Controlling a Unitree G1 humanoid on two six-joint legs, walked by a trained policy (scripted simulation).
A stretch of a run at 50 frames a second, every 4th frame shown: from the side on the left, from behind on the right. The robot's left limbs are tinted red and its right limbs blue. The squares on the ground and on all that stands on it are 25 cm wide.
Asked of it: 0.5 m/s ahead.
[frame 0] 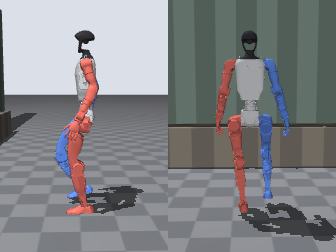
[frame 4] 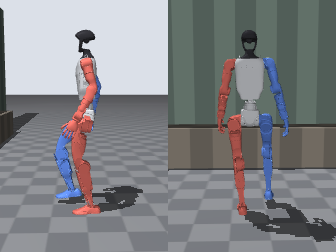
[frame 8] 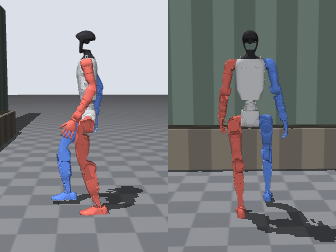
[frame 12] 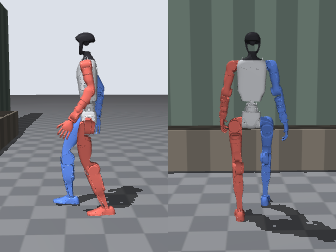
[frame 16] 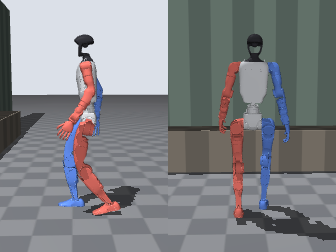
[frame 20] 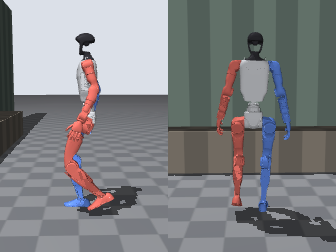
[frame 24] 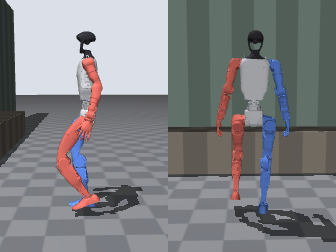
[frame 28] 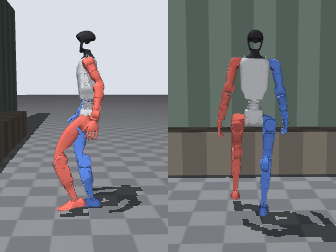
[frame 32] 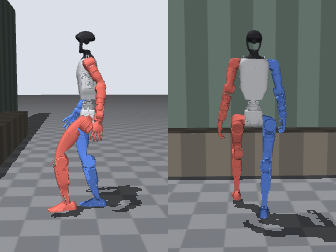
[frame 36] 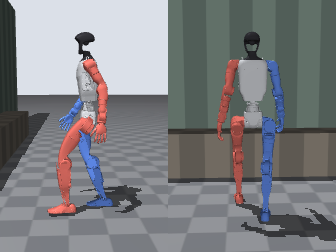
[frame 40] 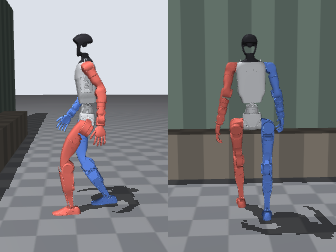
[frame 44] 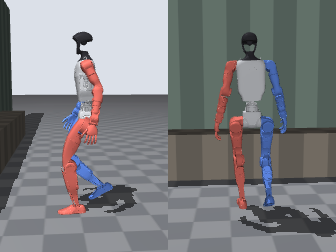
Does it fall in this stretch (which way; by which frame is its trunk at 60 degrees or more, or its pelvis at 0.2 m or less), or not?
no
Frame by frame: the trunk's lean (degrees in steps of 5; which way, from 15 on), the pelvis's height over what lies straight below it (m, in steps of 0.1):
0: 0, 0.8
4: 0, 0.8
8: 0, 0.8
12: 5, 0.8
16: 5, 0.8
20: 5, 0.8
24: 0, 0.8
28: 0, 0.8
32: 0, 0.8
36: 5, 0.8
40: 5, 0.8
44: 5, 0.8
